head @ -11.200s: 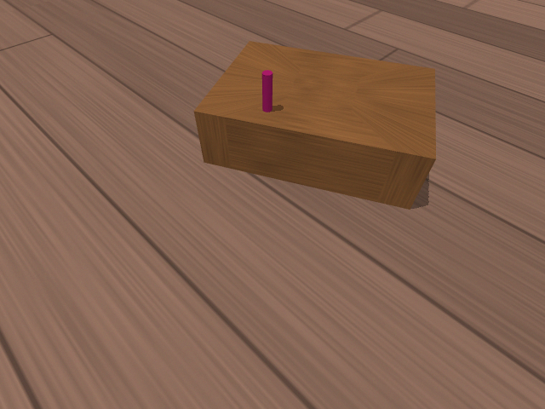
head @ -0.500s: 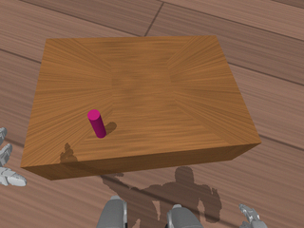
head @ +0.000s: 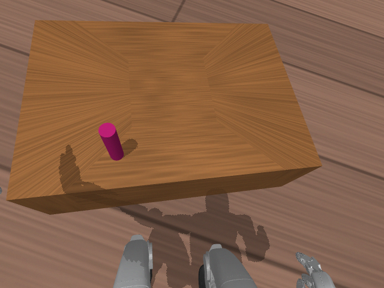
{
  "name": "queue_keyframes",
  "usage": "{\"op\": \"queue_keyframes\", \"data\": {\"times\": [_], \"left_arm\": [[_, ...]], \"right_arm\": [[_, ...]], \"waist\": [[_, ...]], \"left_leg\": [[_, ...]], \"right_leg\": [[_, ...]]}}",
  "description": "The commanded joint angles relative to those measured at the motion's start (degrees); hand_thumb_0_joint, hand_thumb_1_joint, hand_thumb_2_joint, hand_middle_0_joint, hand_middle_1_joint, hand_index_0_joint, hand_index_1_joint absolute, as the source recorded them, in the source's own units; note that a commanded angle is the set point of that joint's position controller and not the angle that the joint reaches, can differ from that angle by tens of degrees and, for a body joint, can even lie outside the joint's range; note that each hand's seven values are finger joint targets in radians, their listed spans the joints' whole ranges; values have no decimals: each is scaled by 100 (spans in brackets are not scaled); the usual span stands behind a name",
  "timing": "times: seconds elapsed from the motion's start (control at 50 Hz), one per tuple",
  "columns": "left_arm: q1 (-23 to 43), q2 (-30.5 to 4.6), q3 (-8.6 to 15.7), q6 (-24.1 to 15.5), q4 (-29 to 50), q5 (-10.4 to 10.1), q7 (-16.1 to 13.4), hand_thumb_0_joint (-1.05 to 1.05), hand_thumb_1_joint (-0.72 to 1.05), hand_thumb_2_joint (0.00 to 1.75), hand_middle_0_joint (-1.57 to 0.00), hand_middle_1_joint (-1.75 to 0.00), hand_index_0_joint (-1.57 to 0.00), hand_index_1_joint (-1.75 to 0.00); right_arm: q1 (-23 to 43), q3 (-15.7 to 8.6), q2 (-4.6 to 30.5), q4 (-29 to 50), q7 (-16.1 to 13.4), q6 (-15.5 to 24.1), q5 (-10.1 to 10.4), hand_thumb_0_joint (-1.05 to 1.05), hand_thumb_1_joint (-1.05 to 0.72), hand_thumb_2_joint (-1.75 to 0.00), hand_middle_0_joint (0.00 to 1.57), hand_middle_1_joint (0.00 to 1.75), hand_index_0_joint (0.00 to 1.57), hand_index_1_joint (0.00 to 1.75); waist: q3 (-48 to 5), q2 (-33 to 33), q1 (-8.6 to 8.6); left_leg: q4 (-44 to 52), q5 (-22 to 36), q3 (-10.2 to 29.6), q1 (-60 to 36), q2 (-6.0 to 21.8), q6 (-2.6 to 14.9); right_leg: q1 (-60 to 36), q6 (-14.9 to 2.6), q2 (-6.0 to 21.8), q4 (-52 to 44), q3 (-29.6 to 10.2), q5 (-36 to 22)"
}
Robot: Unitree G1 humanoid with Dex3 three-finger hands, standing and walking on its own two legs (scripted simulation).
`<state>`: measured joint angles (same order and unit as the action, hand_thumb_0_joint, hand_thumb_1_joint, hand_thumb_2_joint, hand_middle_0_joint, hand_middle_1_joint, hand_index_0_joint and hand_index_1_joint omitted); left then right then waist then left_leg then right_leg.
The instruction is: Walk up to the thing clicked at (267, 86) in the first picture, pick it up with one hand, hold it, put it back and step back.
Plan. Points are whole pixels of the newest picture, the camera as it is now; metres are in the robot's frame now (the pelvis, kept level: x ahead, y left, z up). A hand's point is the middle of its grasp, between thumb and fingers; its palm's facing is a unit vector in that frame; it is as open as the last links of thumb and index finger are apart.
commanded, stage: go down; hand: left
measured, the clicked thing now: (112, 143) +0.50 +0.20 -0.26
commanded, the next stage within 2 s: approach in 1.56 s
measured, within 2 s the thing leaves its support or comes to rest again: neither
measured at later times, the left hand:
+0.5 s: hand out of the picture +0.38 +0.39 +0.00, palm faces +0.20 -0.98 -0.07, open 17.7 cm
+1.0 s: hand out of the picture +0.40 +0.39 +0.00, palm faces +0.19 -0.98 -0.05, open 17.6 cm
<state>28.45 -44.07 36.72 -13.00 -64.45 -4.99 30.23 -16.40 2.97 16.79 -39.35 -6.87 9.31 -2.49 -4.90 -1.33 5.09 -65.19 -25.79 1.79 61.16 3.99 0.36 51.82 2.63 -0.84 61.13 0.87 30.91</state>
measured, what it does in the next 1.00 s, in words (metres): stands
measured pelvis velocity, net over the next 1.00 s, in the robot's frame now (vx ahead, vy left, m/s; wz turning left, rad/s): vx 0.00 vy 0.00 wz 0.00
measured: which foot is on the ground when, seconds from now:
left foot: down 0.00-1.00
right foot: down 0.00-1.00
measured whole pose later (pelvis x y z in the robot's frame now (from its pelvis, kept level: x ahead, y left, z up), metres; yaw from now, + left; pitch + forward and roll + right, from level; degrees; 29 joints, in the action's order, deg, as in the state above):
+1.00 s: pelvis +0.00 +0.00 -0.02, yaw +0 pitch +26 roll -6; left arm 38.5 -51.5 39.9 -14.4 -68.1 -5.6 34.7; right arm -16.6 5.4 16.7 -38.2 -6.4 8.1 -2.9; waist -5.4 -1.2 7.0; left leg -71.2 -27.4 3.5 69.7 3.9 0.3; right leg 59.4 2.6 -1.1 66.5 2.2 32.8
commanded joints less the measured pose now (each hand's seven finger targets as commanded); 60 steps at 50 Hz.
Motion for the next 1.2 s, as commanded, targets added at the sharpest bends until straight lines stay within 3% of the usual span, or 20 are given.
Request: {"op": "queue_keyframes", "data": {"times": [0.0, 0.02, 0.14, 0.16, 0.2, 0.28, 0.32, 0.42, 0.48, 0.62, 0.68, 0.74, 0.9, 1.04, 1.18], "left_arm": [[1099, -2342, 443, -381, 1102, -137, 15, 0, -60, 6, -8, -2, -4, -5], [1027, -2303, 445, -356, 1031, -142, -10, 0, -60, 7, -8, -2, -4, -6], [1140, -2296, 454, -328, 1238, -177, 7, 0, -61, 7, -7, -3, -4, -6], [1118, -2275, 499, -335, 1164, -195, 8, 0, -61, 7, -8, -3, -4, -6], [1270, -2259, 419, -327, 1135, -167, 16, 0, -60, 7, -8, -3, -4, -6], [1634, -2361, 381, -426, 1060, -165, 52, 0, -61, 7, -7, -3, -4, -6], [1755, -2397, 382, -465, 950, -159, 93, 0, -61, 7, -7, -4, -4, -7], [1948, -2525, 370, -504, 822, -181, 227, 0, -60, 7, -7, -3, -3, -6], [2018, -2780, 536, -520, 852, -197, 253, 0, -60, 8, -8, -3, -3, -7], [2052, -2946, 606, -499, 799, -188, 321, 0, -58, 7, -7, -2, -3, -6], [2225, -3032, 666, -512, 918, -208, 330, 0, -58, 8, -7, -3, -3, -6], [2202, -2927, 577, -487, 817, -213, 364, 0, -57, 8, -8, -3, -3, -7], [2418, -3011, 550, -491, 722, -221, 418, 0, -57, 8, -7, -3, -3, -7], [2547, -3253, 716, -497, 705, -250, 473, 0, -55, 9, -7, -4, -3, -7], [2741, -3321, 692, -488, 676, -217, 502, 0, -53, 8, -7, -3, -3, -7]], "right_arm": [[-605, -452, 1188, 387, -90, 89, 33, 0, -91, -90, 20, 30, 20, 30], [-683, -462, 1209, 367, -85, 69, 25, 0, -90, -90, 20, 30, 20, 30], [-699, -465, 1185, 335, -94, 45, 63, 0, -91, -90, 20, 30, 20, 30], [-743, -458, 1182, 305, -98, 37, 61, 0, -91, -90, 20, 30, 20, 30], [-717, -442, 1145, 325, -116, 24, 50, 0, -91, -90, 20, 30, 20, 30], [-636, -425, 1149, 338, -122, 41, 46, 0, -90, -90, 20, 30, 20, 30], [-651, -398, 1138, 329, -121, 40, 36, 0, -90, -90, 20, 30, 20, 30], [-678, -351, 1207, 353, -125, 49, -3, 0, -90, -90, 20, 30, 20, 30], [-763, -286, 1192, 327, -112, 39, -18, 0, -90, -90, 20, 30, 20, 30], [-714, -263, 1228, 384, -100, 3, -19, 0, -90, -90, 20, 30, 20, 30], [-781, -272, 1251, 354, -86, -13, -6, 0, -90, -90, 20, 30, 20, 30], [-816, -244, 1241, 367, -76, -16, -21, 0, -90, -90, 20, 30, 20, 30], [-786, -247, 1278, 403, -68, 0, 4, 0, -90, -90, 20, 30, 20, 30], [-848, -174, 1273, 381, -82, -20, -1, 0, -89, -90, 20, 30, 20, 30], [-894, -158, 1291, 385, -71, -49, -22, 0, -89, -90, 20, 30, 20, 30]], "waist": [[-2693, 1512, -331], [-2799, 1378, -301], [-2652, 1358, -251], [-2689, 1246, -232], [-2552, 1123, -162], [-2141, 1261, -116], [-2171, 1303, -96], [-2484, 1426, -46], [-2746, 1302, -95], [-2771, 1647, -154], [-2888, 1592, -110], [-2896, 1451, -72], [-2679, 1575, -18], [-2875, 1581, -20], [-2923, 1630, 1]], "left_leg": [[727, 2339, 255, -3246, -34, -23], [681, 2583, 270, -3263, -35, -7], [692, 2473, 309, -3222, -23, -14], [627, 2688, 304, -3229, -28, 2], [579, 2407, 223, -3032, -59, 60], [714, 1574, 201, -2688, -66, 50], [690, 1479, 227, -2655, -59, 41], [558, 1798, 276, -2909, -40, 22], [351, 2161, 246, -2806, -79, 78], [389, 2046, 333, -2869, -55, -5], [323, 2202, 369, -2856, -50, 3], [201, 2508, 366, -2853, -51, 39], [329, 1719, 427, -2721, -19, -10], [196, 1996, 426, -2748, -35, 4], [95, 2154, 433, -2748, -50, 13]], "right_leg": [[164, -393, -91, -580, 249, -1598], [77, -386, -92, -570, 265, -1779], [159, -382, -109, -574, 286, -1678], [144, -369, -106, -575, 285, -1827], [80, -348, -106, -663, 231, -1821], [306, -386, -93, -638, 193, -1270], [391, -385, -98, -600, 210, -1216], [506, -386, -94, -502, 232, -1340], [304, -353, -74, -474, 193, -1693], [635, -399, -99, -324, 257, -1374], [638, -393, -109, -276, 266, -1495], [624, -363, -107, -257, 271, -1733], [966, -403, -130, -198, 299, -1139], [916, -387, -134, -148, 299, -1324], [1013, -392, -131, -115, 293, -1386]]}}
